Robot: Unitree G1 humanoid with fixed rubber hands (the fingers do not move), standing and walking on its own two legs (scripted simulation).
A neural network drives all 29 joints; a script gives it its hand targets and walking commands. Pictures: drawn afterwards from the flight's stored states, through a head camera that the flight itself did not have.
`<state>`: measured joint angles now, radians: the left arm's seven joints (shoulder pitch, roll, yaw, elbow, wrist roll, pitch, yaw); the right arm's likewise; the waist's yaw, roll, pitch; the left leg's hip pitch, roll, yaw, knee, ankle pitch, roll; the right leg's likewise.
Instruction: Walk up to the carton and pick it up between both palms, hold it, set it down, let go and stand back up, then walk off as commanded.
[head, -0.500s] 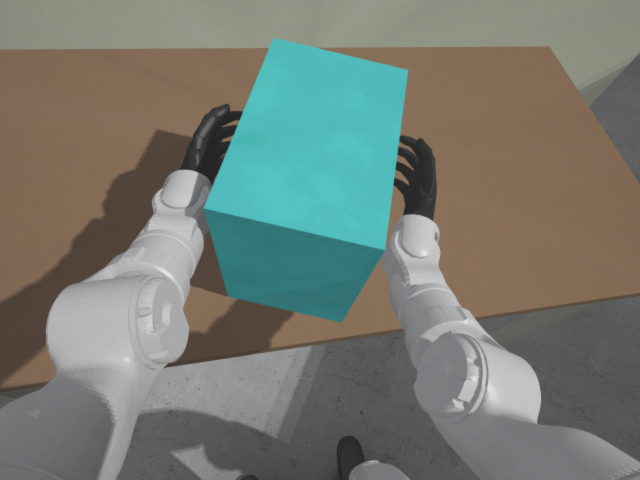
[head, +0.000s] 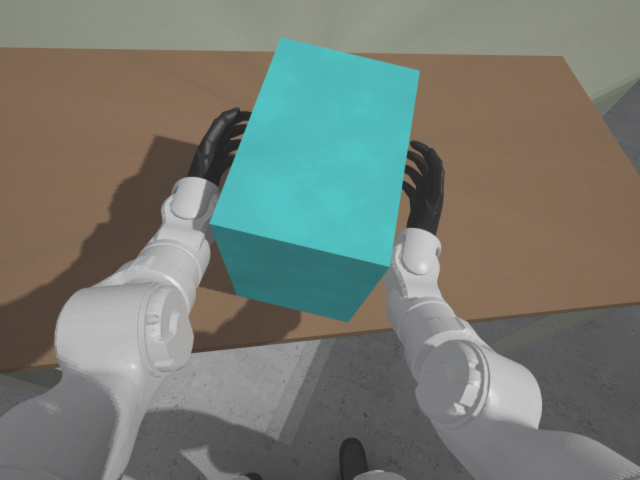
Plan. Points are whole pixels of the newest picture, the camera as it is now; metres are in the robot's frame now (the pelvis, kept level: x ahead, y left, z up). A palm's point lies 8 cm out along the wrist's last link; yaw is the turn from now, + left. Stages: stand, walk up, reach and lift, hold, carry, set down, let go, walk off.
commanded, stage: reach and lift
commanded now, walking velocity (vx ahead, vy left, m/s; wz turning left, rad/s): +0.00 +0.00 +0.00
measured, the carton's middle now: (318, 195) +0.47 -0.03 +0.01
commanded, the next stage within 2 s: none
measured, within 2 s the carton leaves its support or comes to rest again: leaves its support in 0.98 s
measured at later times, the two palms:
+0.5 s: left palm (203, 190) +0.44 +0.12 +0.06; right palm (420, 236) +0.38 -0.14 +0.05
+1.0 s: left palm (199, 203) +0.42 +0.12 +0.07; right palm (424, 235) +0.38 -0.14 +0.06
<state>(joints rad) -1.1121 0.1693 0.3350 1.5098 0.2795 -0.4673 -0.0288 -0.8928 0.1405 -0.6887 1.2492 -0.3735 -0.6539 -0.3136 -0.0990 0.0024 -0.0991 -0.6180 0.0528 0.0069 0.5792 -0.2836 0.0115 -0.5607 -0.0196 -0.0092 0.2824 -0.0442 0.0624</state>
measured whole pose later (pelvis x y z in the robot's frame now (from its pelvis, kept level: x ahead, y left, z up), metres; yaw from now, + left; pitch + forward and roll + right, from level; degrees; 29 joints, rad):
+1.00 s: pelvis -0.02 +0.00 +0.00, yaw +0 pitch +17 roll -4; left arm -1.02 0.13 0.07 1.51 0.20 -0.37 0.12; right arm -0.80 0.07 -0.40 1.27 -0.17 -0.49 -0.30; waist -0.06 0.01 -0.20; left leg -0.62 0.05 0.01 0.57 -0.25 0.01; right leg -0.56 -0.02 -0.01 0.27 -0.01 0.05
